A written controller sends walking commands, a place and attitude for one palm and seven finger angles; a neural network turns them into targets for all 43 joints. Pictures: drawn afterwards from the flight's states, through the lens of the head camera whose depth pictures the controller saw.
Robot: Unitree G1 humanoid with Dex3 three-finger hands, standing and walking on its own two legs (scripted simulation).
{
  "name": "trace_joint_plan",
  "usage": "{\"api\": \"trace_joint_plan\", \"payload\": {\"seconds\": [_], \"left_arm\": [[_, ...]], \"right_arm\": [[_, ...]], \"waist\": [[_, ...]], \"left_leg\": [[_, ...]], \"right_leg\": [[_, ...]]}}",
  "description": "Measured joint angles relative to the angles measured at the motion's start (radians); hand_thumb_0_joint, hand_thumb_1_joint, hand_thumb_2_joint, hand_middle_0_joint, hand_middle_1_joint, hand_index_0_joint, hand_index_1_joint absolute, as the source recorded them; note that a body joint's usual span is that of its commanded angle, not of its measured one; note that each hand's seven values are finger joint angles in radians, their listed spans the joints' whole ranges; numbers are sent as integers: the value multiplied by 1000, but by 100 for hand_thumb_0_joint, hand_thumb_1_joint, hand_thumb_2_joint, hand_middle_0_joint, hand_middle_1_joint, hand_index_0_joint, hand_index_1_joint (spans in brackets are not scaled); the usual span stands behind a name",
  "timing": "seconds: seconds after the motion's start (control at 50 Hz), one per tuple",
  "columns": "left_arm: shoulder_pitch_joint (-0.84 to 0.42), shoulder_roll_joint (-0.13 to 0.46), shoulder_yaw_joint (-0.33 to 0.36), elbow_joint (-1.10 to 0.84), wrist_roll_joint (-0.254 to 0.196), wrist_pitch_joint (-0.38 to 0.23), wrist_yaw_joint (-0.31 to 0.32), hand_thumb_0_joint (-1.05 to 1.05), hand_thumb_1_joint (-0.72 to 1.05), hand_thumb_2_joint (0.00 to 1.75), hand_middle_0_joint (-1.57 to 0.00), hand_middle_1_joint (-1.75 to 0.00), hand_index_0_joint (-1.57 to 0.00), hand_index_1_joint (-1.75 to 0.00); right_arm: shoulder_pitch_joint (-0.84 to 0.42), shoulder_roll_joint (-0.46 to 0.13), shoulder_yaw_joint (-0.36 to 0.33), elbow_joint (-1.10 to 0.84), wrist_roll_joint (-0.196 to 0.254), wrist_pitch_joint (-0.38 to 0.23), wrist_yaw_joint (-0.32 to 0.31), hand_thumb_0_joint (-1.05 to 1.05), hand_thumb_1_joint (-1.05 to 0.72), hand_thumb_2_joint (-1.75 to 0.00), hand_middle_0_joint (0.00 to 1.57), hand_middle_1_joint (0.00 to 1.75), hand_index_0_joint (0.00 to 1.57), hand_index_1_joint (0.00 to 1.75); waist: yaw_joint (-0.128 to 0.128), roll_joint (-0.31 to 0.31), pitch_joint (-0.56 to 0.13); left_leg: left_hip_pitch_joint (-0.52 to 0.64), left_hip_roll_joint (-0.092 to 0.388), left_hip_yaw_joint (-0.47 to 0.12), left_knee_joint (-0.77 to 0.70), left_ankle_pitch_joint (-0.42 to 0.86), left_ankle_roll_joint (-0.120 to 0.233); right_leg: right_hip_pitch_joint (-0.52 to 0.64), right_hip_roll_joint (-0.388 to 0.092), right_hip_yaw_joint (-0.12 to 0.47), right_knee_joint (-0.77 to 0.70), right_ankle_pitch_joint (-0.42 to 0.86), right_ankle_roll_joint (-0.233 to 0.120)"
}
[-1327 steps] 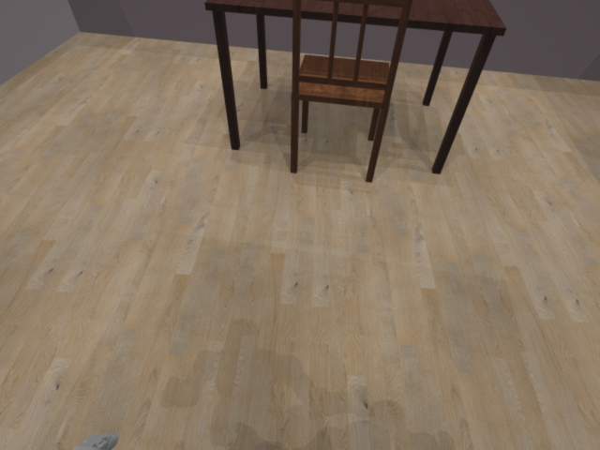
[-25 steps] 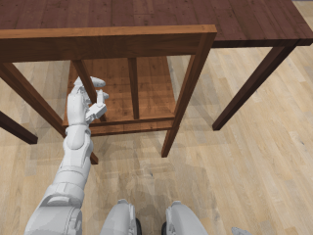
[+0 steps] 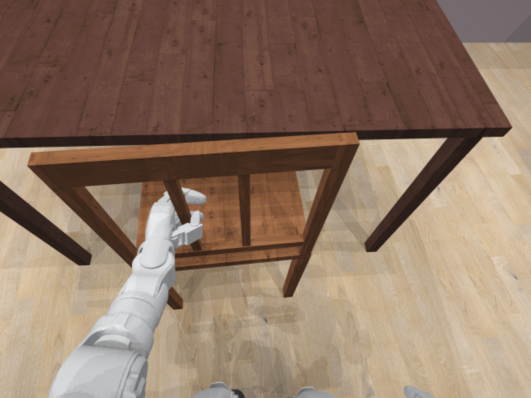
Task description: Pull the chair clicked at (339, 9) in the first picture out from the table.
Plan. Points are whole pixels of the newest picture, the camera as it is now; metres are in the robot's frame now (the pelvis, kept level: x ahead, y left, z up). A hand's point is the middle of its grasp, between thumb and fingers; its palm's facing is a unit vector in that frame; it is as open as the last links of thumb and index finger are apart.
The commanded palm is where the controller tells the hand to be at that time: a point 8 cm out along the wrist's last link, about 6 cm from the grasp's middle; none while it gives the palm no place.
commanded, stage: step backward, pulling the chair out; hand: left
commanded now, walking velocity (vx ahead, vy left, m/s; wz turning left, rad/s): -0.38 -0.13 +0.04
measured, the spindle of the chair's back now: (186, 218) +0.42 +0.14 -0.07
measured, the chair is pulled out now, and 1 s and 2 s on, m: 0.03 0.16 0.25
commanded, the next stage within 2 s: none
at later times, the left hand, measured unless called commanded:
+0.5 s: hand (204, 259) +0.33 +0.09 -0.05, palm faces -0.01 -0.99 -0.13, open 5.0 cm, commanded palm +0.32 +0.15 -0.05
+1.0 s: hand (199, 305) +0.26 +0.10 -0.05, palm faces +0.02 -0.99 -0.17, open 5.1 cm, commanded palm +0.26 +0.15 -0.05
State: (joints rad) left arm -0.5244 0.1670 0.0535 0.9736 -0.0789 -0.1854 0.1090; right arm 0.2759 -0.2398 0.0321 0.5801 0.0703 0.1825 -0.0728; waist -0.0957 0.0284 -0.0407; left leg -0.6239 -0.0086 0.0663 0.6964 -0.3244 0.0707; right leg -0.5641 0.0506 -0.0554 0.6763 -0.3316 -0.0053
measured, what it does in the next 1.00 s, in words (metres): shifts its weight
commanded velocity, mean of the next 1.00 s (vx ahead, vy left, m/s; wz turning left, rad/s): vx -0.38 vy -0.01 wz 0.06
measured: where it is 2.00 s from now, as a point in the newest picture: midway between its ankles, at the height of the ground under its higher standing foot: outside the picture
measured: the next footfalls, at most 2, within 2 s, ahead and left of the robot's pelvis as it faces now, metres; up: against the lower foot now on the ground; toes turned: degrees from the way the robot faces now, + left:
left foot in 1.28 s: -0.19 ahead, +0.18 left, +0.00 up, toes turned +2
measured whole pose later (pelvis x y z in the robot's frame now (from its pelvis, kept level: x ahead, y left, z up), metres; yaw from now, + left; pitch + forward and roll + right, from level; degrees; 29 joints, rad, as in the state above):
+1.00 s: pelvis -0.10 -0.02 +0.00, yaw +1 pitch +2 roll +0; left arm -0.52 0.16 0.01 1.08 -0.08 -0.24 0.10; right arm 0.22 -0.22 0.02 0.76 0.06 -0.06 -0.10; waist -0.06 0.04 0.14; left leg -0.52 -0.01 0.04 0.68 -0.29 0.02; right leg -0.45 0.05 -0.06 0.62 -0.21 -0.07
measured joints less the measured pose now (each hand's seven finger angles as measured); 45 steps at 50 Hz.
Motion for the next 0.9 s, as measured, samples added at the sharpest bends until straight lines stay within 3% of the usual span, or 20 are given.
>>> {"api": "trace_joint_plan", "payload": {"seconds": [0.08, 0.2, 0.3, 0.42, 0.58, 0.68, 0.9], "left_arm": [[-27, 11, -21, 60, 13, -7, -26, 5, 77, 80, -31, -116, -49, -145], [-13, 20, 5, 43, 7, -22, -43, 5, 77, 81, -31, -116, -49, -145], [23, 12, 33, 10, -5, -34, -43, 5, 76, 81, -31, -115, -50, -145], [29, 8, 15, 22, -4, -34, -33, 5, 76, 81, -31, -114, -50, -145], [17, -7, -22, 61, -12, -17, -17, 5, 76, 80, -30, -112, -50, -145], [15, -14, -55, 72, -7, -18, -16, 4, 75, 80, -29, -113, -50, -145], [6, -11, -59, 92, -5, -34, -23, 4, 73, 82, -32, -116, -50, -145]], "right_arm": [[3, -17, -27, 35, -10, -30, -14, 0, -90, -90, 20, 30, 20, 30], [-3, -24, -52, 64, -35, -70, -9, 0, -90, -90, 20, 30, 20, 30], [-8, -7, -44, 79, -32, -82, -3, 0, -91, -90, 20, 30, 20, 30], [-6, 12, -25, 100, -10, -95, -12, 0, -90, -90, 20, 30, 20, 30], [-45, -40, -36, 119, 9, -121, -32, 0, -90, -90, 21, 30, 21, 30], [-59, -58, -45, 124, 10, -149, -42, 0, -90, -90, 20, 30, 20, 30], [-62, -4, -24, 151, -13, -222, -44, 0, -90, -90, 20, 30, 20, 30]], "waist": [[-3, -11, 26], [-6, -20, 86], [-6, 16, 127], [8, 17, 123], [1, 10, 120], [11, -3, 125], [41, -4, 164]], "left_leg": [[60, -7, 7, -63, 27, 8], [116, -25, 40, -100, 48, 13], [135, 1, 34, -117, 66, -1], [127, 26, 12, -130, 96, -24], [128, 15, -2, -144, 137, -22], [134, 3, 3, -154, 162, -12], [126, -2, 11, -96, 167, -11]], "right_leg": [[53, -3, 13, -52, 29, 2], [96, -17, 54, -69, 4, -16], [132, 9, 49, -125, 48, -28], [143, 34, 29, -177, 97, -47], [139, 23, 11, -169, 119, -43], [132, 10, 12, -149, 127, -35], [101, -4, 7, -40, 103, -40]]}}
